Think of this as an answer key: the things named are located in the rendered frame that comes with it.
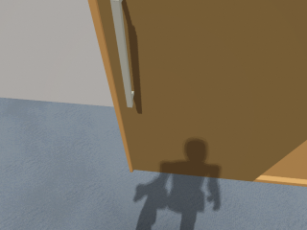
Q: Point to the wardrobe door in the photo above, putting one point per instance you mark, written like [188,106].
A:
[220,86]
[293,165]

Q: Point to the handle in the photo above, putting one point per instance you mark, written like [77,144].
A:
[118,20]

